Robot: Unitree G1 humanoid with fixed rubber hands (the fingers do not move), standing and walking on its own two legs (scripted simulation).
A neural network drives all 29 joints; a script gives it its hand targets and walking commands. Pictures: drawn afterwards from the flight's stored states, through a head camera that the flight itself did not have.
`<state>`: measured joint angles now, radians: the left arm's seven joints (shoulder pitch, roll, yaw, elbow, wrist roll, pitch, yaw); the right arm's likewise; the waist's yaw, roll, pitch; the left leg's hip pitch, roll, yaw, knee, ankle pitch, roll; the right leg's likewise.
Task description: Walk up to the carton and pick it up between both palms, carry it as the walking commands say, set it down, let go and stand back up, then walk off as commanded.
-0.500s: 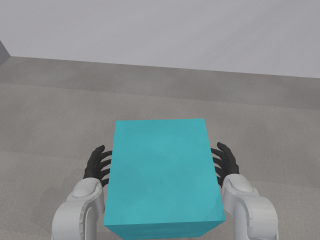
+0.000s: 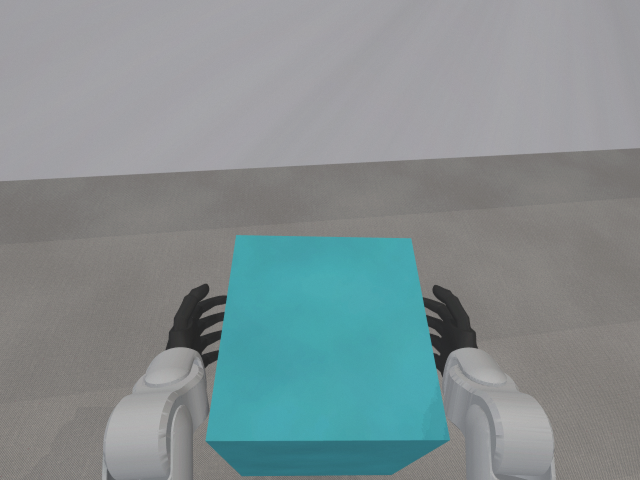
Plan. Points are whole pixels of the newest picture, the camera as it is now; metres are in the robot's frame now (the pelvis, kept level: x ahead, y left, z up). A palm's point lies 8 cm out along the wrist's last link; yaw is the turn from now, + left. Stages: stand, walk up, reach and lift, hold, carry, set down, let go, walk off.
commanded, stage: carry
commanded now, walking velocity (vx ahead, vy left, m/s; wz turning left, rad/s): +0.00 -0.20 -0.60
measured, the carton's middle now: (320, 365) +0.27 +0.00 +0.03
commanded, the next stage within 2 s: none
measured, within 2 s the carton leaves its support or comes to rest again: neither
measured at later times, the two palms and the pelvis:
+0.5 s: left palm (382, 378) +0.23 -0.06 +0.09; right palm out of the picture +0.15 -0.33 +0.11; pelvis -0.04 -0.13 +0.01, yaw -16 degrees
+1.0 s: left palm (591, 467) +0.14 -0.24 +0.09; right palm out of the picture +0.03 -0.50 +0.09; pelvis -0.13 -0.27 +0.00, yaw -25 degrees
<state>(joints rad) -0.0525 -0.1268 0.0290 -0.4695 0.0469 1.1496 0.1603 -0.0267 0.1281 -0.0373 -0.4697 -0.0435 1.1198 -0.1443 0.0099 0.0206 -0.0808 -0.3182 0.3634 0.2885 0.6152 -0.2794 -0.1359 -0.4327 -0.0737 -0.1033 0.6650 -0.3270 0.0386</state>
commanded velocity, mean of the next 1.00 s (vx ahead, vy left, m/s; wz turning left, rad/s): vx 0.00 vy -0.12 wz -0.35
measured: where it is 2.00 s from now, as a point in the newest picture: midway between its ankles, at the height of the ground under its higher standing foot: outside the picture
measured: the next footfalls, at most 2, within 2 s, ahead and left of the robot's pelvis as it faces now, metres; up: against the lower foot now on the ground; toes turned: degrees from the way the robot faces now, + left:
right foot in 0.02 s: +0.08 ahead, -0.17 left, +0.00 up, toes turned -8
left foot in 0.34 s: +0.03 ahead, -0.02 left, +0.00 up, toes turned -1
